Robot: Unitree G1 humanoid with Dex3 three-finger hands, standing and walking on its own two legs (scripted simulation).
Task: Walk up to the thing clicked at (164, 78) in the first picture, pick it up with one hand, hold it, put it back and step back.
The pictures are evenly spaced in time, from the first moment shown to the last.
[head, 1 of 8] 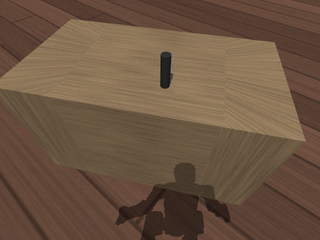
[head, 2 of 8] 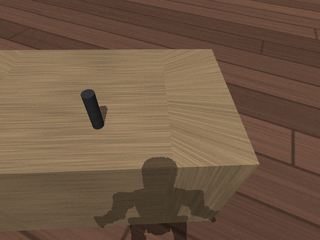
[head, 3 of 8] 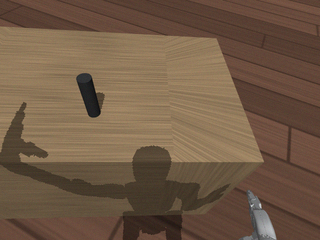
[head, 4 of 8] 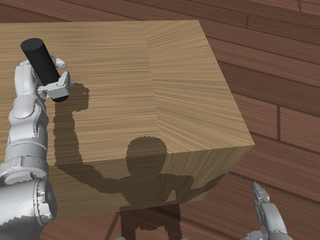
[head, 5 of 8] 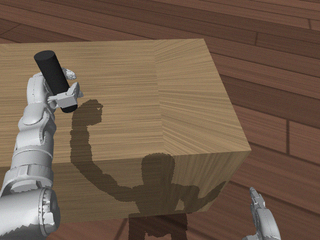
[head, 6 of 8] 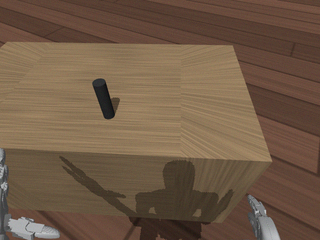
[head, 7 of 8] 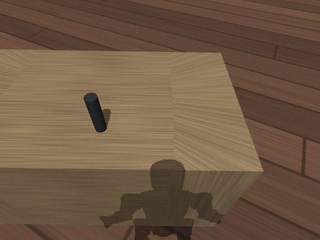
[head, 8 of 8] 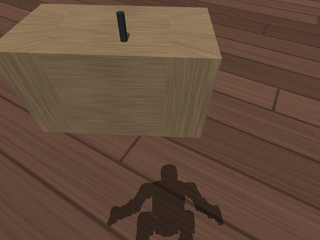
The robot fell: no
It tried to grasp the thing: yes
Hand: left
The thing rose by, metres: 0.26
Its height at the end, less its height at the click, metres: +0.00
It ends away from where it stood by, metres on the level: 0.02
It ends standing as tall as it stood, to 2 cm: yes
